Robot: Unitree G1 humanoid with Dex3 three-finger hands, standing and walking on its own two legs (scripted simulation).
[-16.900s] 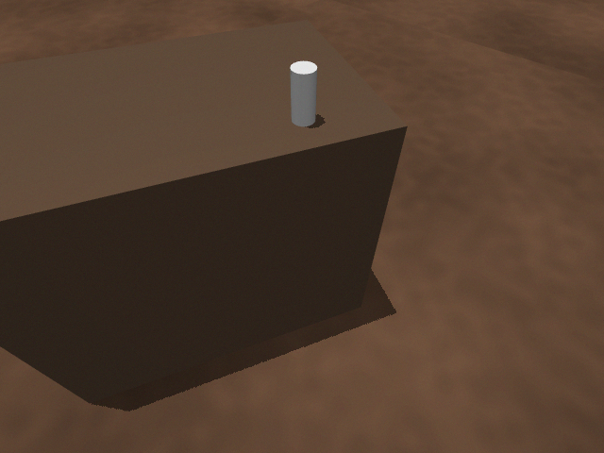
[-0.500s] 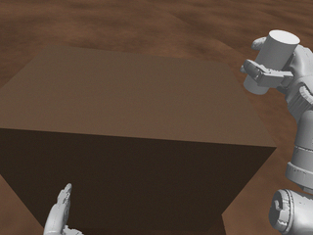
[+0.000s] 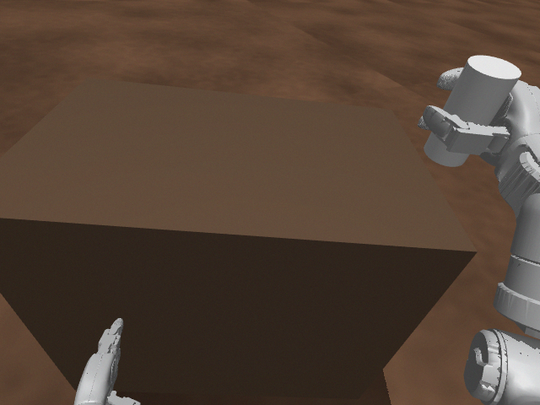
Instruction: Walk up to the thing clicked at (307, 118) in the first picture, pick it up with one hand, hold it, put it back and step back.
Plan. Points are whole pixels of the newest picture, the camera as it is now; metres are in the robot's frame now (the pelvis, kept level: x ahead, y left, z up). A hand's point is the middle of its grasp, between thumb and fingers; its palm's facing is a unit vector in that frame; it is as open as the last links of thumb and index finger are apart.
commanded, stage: hold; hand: right
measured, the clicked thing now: (466, 114) +0.34 -0.18 +0.32
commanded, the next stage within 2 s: crouch in 1.80 s
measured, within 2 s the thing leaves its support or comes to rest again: neither
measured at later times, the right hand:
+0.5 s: hand (455, 104) +0.34 -0.16 +0.33, palm faces +0.11 +0.99 -0.03, open 6.9 cm
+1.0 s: hand (449, 116) +0.34 -0.16 +0.32, palm faces +0.10 +0.99 -0.03, open 6.9 cm
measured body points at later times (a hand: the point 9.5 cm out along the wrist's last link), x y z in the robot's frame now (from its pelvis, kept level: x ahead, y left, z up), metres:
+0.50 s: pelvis +0.00 +0.00 +0.00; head -0.05 +0.05 +0.45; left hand +0.17 +0.26 -0.08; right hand +0.33 -0.22 +0.34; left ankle +0.05 +0.14 -0.73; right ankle +0.00 -0.14 -0.73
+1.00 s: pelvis +0.00 +0.00 +0.00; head -0.04 +0.04 +0.45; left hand +0.17 +0.25 -0.08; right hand +0.33 -0.22 +0.32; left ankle +0.05 +0.14 -0.73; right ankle +0.00 -0.14 -0.73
